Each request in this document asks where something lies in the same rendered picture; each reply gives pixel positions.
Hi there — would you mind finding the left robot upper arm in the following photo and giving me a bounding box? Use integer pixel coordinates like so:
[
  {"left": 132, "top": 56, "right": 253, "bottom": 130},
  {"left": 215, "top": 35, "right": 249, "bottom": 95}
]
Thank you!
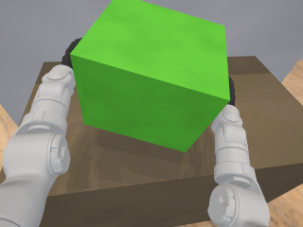
[{"left": 0, "top": 132, "right": 71, "bottom": 227}]

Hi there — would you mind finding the robot left forearm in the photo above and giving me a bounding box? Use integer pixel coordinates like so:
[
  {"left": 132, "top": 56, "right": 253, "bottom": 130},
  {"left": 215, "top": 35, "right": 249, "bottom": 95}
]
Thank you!
[{"left": 2, "top": 64, "right": 76, "bottom": 176}]

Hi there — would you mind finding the right robot upper arm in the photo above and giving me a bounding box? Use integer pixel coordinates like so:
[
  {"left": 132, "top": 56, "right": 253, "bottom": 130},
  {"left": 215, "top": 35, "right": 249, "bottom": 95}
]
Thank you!
[{"left": 207, "top": 183, "right": 275, "bottom": 227}]

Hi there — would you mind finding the pedestal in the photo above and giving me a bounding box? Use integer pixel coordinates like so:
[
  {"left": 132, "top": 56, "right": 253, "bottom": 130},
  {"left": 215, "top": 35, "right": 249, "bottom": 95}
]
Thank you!
[{"left": 0, "top": 56, "right": 303, "bottom": 227}]

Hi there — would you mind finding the carton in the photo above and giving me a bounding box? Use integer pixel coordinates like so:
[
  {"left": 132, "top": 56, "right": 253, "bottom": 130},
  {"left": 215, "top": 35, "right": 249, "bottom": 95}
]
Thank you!
[{"left": 70, "top": 0, "right": 230, "bottom": 152}]

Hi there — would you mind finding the robot right hand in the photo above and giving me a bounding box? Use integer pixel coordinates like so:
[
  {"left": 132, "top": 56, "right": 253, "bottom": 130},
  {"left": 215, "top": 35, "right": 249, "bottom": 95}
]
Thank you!
[{"left": 227, "top": 76, "right": 236, "bottom": 107}]

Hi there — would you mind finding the robot right forearm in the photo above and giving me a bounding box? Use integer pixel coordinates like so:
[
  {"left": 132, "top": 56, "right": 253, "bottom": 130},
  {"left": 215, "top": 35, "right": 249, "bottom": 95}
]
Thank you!
[{"left": 211, "top": 104, "right": 270, "bottom": 221}]

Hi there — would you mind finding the robot left hand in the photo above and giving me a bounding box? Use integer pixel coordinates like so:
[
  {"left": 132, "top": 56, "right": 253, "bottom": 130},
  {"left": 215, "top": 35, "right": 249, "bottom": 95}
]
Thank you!
[{"left": 62, "top": 38, "right": 82, "bottom": 69}]

